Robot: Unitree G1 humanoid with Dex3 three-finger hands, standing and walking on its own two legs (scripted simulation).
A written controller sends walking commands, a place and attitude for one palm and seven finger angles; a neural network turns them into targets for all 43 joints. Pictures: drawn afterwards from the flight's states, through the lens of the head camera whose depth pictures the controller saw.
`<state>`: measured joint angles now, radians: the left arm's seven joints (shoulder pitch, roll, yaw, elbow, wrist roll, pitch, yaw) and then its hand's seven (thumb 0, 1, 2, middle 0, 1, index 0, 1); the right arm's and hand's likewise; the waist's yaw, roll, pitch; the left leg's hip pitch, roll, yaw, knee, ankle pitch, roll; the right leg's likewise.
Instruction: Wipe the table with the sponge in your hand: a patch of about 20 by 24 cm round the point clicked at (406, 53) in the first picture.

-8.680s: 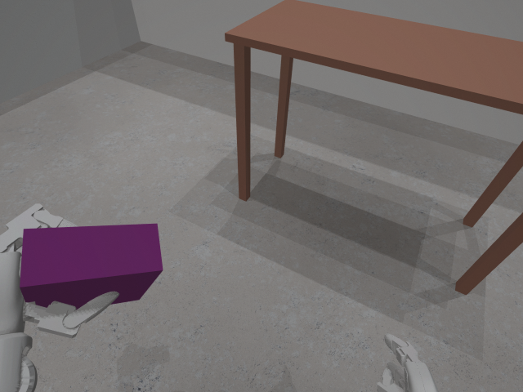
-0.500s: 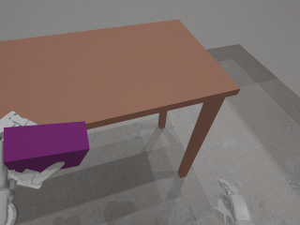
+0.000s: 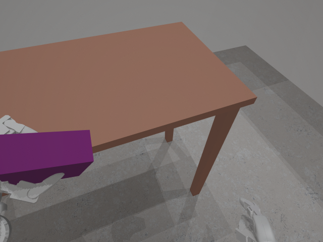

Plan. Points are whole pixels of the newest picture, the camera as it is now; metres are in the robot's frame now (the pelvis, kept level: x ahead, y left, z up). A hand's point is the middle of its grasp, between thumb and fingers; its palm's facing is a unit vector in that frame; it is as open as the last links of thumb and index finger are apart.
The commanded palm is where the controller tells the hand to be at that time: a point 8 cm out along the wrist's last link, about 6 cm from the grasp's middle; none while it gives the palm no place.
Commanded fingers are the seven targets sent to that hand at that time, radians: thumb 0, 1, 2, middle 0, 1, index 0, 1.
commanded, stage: shuffle to correct the standing spot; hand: left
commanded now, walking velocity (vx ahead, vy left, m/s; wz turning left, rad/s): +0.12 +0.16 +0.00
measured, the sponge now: (60, 158) +0.24 +0.20 +0.15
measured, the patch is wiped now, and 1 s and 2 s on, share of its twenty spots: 0.00 0.00 0.00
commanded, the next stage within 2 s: come to a stop and stand still in 0.18 s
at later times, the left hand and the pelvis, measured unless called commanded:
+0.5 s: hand (13, 128) +0.27 +0.28 +0.19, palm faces +0.42 -0.81 -0.41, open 9.8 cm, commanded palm +0.22 +0.32 +0.19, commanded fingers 0.00 0.10 1.30 -1.20 -1.60 -1.20 -1.60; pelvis +0.05 +0.05 +0.00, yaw -1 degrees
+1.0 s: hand (0, 129) +0.27 +0.31 +0.19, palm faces +0.40 -0.86 -0.32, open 9.8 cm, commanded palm +0.22 +0.34 +0.19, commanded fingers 0.00 0.10 1.30 -1.20 -1.60 -1.20 -1.60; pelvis +0.05 +0.07 +0.02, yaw -2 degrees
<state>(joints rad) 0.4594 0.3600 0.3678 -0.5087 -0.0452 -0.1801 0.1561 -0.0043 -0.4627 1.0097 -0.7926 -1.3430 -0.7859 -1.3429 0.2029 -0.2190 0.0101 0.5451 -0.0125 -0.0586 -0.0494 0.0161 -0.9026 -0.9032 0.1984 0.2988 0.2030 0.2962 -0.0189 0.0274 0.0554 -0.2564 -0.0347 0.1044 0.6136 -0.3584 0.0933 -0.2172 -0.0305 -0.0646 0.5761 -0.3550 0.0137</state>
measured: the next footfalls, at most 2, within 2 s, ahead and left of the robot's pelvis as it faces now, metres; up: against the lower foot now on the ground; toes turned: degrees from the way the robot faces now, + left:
left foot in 0.20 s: +0.10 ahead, +0.17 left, +0.00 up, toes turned +0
right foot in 0.40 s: +0.08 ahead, -0.04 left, +0.00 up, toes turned -3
